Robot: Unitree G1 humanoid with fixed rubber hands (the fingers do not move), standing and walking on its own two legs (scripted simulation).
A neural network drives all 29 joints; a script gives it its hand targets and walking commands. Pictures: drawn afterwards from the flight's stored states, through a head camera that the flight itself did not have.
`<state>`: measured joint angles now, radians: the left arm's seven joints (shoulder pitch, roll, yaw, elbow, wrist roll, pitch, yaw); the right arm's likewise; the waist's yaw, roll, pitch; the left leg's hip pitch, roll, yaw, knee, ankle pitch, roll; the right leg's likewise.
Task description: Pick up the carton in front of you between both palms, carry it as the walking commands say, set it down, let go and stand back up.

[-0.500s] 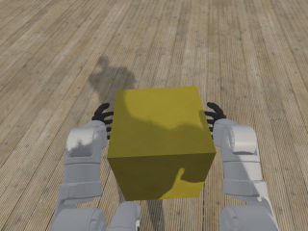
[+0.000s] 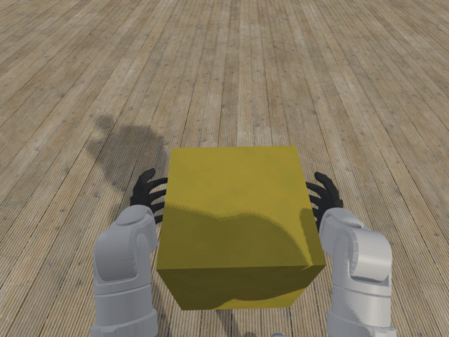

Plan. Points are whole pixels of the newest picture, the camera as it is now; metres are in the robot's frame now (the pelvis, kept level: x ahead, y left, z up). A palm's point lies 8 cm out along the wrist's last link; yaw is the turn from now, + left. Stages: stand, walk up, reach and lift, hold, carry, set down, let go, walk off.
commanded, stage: carry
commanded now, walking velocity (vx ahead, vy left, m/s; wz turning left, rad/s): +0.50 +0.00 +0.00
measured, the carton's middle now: (235, 233) +0.31 -0.01 +0.03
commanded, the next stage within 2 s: none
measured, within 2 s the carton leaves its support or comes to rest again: neither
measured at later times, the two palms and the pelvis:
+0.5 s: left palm (175, 123) +0.56 +0.11 +0.08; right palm (300, 123) +0.57 -0.19 +0.07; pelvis +0.32 -0.05 +0.00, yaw +3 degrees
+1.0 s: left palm (163, 55) +0.91 +0.18 +0.07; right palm (258, 56) +0.90 -0.12 +0.08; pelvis +0.64 +0.03 +0.00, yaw +1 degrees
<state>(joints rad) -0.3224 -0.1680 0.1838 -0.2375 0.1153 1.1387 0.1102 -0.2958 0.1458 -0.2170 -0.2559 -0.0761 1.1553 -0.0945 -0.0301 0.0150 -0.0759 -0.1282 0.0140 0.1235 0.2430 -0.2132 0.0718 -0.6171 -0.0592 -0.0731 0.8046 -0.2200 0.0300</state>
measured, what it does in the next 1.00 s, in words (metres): walks ahead: right foot, then left foot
